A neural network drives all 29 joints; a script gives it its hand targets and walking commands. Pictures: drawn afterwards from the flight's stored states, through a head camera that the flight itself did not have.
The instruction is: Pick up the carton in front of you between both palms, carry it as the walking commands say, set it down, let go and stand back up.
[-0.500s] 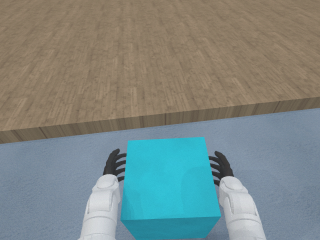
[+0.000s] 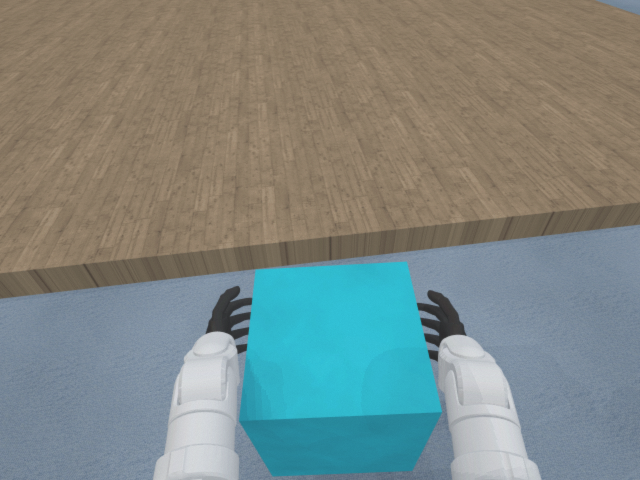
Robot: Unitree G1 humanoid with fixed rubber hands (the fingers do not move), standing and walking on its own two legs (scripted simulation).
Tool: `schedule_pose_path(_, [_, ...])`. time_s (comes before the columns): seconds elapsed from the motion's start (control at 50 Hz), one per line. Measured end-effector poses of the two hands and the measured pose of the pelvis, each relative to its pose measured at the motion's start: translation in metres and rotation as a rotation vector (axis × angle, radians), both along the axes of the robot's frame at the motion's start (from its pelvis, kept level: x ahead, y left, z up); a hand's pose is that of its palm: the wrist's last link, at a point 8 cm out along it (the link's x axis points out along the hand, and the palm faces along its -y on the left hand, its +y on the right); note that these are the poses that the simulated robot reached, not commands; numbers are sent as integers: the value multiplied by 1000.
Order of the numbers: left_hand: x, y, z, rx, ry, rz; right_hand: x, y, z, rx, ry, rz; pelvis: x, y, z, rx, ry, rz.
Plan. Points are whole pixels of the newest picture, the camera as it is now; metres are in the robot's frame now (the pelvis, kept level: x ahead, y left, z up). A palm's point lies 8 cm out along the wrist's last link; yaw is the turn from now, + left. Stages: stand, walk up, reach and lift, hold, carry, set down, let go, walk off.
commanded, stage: reach and lift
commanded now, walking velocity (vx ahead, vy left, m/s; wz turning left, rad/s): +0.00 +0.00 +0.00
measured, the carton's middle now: (336, 373) +0.30 +0.00 -0.05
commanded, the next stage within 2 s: hold in 0.58 s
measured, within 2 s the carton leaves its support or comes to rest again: neither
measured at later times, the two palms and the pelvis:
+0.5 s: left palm (219, 334) +0.31 +0.15 +0.04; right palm (450, 337) +0.31 -0.15 +0.04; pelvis +0.02 +0.00 +0.01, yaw +0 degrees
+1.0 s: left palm (212, 339) +0.30 +0.15 +0.06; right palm (454, 341) +0.29 -0.15 +0.05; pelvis +0.01 +0.00 +0.00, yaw +0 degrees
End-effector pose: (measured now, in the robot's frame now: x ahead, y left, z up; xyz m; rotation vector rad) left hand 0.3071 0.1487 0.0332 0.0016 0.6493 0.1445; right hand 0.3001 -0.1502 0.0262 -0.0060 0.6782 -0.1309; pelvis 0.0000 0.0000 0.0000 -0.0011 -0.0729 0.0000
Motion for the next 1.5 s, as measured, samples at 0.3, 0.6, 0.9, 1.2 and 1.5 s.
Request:
schedule_pose_path(0.3, [5, 0, 7, 22, 4, -12, 7, 0, 8, -20, 5, 17, 13, -3, 4, -2, -9, 4])
schedule_pose_path(0.6, [5, 2, 13, 25, 4, -24, 4, 2, 14, -26, 5, 13, 18, 2, 6, -3, -26, 1])
schedule_pose_path(0.9, [-10, 5, 26, 25, 2, -15, -8, 5, 27, -28, 2, 24, 10, 3, 6, -2, -69, -1])
schedule_pose_path(1.2, [-9, 3, 28, 14, -11, -1, -5, 3, 29, -15, -11, 18, 4, -2, 4, -1, -70, 0])
schedule_pose_path(1.5, [-5, 3, 27, 28, -5, -13, -2, 3, 29, -28, -4, 26, 13, -1, 6, -3, -62, 1])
